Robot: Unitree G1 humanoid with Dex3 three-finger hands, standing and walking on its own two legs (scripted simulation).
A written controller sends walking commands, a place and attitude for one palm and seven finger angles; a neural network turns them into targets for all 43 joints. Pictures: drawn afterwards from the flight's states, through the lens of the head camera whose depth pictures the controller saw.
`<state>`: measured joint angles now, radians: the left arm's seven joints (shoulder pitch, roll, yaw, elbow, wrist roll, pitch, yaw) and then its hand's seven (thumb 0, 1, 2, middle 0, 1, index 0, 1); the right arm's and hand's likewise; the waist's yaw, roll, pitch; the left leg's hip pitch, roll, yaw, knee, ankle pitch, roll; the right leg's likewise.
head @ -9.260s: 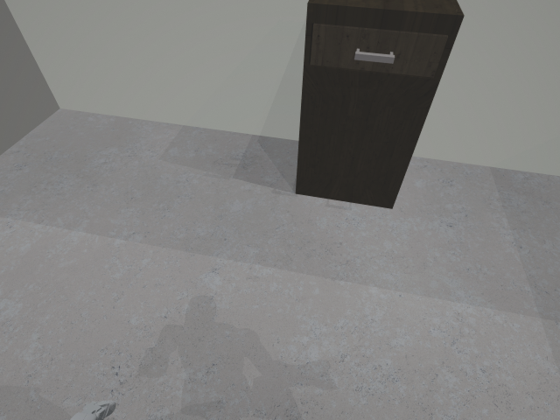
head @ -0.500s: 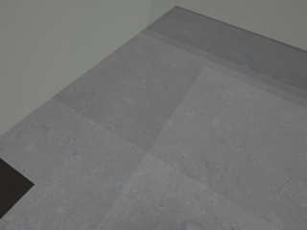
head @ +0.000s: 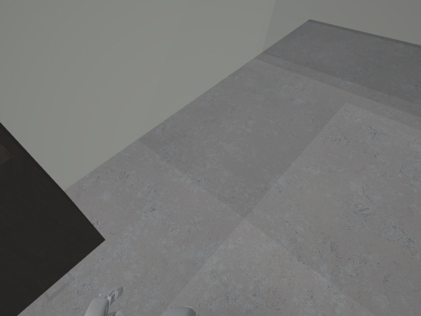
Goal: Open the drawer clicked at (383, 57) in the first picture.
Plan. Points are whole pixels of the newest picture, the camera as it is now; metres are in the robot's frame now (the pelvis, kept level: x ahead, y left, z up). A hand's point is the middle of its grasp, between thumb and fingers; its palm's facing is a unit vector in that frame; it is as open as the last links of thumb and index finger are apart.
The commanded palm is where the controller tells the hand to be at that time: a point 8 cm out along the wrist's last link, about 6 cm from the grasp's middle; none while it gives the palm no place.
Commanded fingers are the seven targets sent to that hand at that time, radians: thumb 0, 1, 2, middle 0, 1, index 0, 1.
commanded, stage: turn to face it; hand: left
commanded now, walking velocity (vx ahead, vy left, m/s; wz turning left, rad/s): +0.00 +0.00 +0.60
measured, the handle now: out of the picture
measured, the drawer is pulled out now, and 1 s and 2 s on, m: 0.00 0.00 0.00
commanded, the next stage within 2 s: take the last steps up to it in 1.18 s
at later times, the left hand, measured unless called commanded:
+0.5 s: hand out of the picture -0.06 +0.29 -0.19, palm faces +0.35 -0.90 -0.26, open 7.4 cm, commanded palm none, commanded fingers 0.00 0.90 0.90 -0.20 -0.30 -0.20 -0.30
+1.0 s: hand out of the picture +0.01 +0.26 -0.14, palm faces +0.52 -0.80 -0.30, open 7.4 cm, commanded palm none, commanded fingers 0.00 0.90 0.90 -0.20 -0.30 -0.20 -0.30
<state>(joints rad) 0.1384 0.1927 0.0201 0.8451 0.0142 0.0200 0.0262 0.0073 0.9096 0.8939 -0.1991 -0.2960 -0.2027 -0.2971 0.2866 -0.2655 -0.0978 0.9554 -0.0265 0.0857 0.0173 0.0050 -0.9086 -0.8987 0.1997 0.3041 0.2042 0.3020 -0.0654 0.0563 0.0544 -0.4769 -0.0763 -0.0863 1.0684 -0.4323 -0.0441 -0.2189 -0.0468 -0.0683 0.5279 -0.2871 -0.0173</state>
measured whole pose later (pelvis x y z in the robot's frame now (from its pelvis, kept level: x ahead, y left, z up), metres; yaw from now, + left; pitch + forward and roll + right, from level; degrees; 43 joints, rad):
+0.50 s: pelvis -0.02 +0.06 -0.01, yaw +18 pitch +0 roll -2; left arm 0.25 0.29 0.08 0.96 0.02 0.08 0.02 0.01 0.91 0.89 -0.20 -0.30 -0.20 -0.30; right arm 0.13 -0.23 -0.05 0.89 -0.02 0.02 0.01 0.00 -0.91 -0.90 0.20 0.30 0.20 0.30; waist 0.02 -0.05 0.07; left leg -0.27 -0.01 0.02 0.59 -0.31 0.05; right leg -0.45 -0.12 -0.08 1.12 -0.48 0.09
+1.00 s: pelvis -0.02 +0.01 -0.01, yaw +34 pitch -1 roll +0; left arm 0.10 0.21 0.03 0.85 0.01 0.02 0.03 0.01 0.91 0.89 -0.20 -0.30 -0.20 -0.30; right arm 0.29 -0.24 -0.07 0.95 -0.02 0.07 0.00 0.00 -0.91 -0.90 0.20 0.30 0.21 0.30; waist -0.06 0.06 0.05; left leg -0.36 -0.11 -0.20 0.64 -0.31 -0.01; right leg -0.25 0.00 -0.01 0.54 -0.29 0.02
